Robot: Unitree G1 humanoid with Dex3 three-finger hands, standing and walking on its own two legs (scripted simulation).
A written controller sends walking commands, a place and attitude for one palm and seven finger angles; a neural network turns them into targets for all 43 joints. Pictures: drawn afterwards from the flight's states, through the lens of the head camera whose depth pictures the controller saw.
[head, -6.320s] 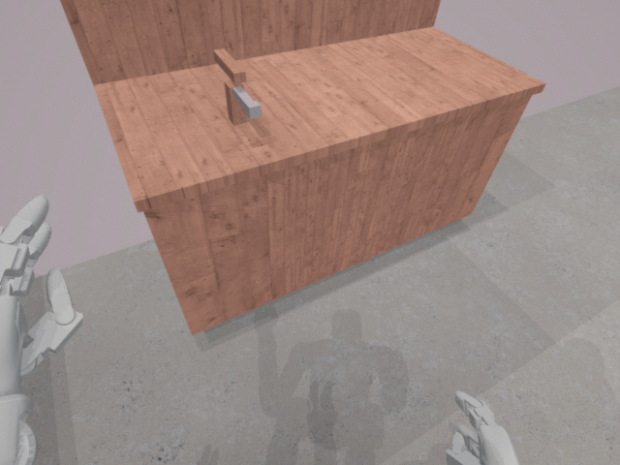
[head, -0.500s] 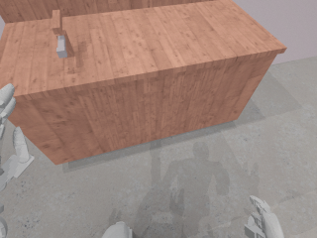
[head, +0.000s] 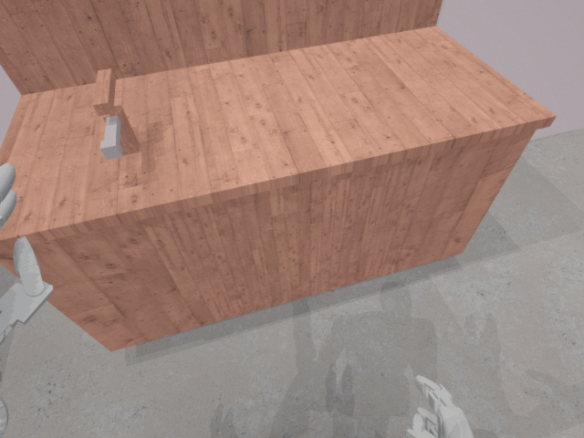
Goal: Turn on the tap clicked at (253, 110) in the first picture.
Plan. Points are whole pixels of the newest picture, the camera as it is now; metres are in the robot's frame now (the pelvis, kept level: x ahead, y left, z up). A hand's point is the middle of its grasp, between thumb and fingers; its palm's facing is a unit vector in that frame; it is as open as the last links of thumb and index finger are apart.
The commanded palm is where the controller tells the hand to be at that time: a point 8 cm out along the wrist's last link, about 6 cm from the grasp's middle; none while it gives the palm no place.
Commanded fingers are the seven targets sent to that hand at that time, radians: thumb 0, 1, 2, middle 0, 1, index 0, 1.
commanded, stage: take the last steps up to it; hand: left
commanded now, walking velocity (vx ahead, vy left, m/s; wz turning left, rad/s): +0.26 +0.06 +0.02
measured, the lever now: (111, 149) +0.58 +0.40 +0.05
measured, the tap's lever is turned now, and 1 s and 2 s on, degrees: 0 0 0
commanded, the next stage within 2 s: come to a stop and stand still in 0.56 s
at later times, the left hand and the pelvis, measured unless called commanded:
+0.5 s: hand (73, 202) +0.32 +0.27 +0.19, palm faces +0.43 -0.81 -0.40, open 7.4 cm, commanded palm +0.25 +0.30 +0.19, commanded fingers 0.00 0.90 0.90 -0.20 -0.30 -0.20 -0.30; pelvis +0.09 +0.02 +0.01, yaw +0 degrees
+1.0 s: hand (122, 197) +0.34 +0.23 +0.18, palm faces +0.36 -0.83 -0.42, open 7.4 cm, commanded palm +0.28 +0.28 +0.19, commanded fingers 0.00 0.90 0.90 -0.20 -0.30 -0.20 -0.30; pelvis +0.12 +0.00 +0.01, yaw +0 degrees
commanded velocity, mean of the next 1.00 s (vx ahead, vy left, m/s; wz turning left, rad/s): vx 0.10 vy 0.06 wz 0.00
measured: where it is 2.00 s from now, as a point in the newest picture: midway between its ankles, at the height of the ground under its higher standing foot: outside the picture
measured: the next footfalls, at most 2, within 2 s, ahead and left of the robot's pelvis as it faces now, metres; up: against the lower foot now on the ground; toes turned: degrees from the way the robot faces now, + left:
left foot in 0.34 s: +0.17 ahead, +0.13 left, +0.00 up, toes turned +8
right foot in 0.68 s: +0.19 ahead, -0.07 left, +0.00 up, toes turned +8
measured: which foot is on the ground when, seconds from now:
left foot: up 0.00-0.32, down 0.34-0.70, up 0.72-1.00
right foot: down 0.00-0.36, up 0.38-0.66, down 0.68-1.00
